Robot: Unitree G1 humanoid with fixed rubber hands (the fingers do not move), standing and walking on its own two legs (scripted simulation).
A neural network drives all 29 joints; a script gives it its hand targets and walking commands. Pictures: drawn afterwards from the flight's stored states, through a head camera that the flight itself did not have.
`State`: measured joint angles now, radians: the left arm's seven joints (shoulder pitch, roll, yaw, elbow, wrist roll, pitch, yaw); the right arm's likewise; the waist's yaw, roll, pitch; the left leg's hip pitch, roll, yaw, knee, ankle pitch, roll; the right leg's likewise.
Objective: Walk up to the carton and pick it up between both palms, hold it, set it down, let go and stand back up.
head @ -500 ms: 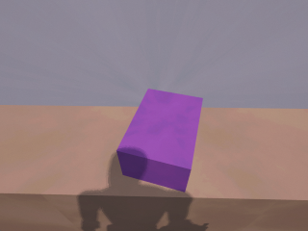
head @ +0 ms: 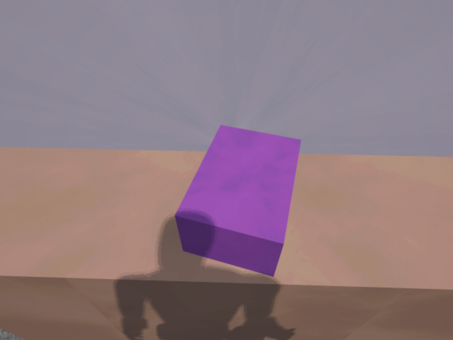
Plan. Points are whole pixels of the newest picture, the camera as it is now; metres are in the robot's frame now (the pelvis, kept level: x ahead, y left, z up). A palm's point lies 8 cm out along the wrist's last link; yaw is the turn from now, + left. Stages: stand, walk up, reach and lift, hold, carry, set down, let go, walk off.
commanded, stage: stand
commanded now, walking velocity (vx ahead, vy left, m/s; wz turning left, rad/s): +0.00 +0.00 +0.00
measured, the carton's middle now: (244, 193) +0.47 -0.02 -0.04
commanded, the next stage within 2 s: none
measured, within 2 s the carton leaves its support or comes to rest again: neither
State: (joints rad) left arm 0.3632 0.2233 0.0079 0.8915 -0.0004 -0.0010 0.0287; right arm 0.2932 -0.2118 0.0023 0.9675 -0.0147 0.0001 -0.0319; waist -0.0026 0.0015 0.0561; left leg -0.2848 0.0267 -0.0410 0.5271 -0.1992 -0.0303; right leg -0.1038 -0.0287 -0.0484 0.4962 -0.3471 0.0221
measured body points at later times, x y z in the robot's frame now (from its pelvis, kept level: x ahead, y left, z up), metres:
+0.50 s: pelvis +0.00 +0.00 +0.00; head +0.01 +0.01 +0.45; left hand +0.01 +0.25 -0.15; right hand +0.02 -0.24 -0.15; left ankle +0.05 +0.14 -0.73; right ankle -0.05 -0.13 -0.73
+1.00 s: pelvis +0.01 +0.00 +0.00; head +0.02 +0.00 +0.45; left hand +0.01 +0.25 -0.15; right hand +0.02 -0.24 -0.15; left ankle +0.05 +0.14 -0.73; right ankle -0.05 -0.13 -0.73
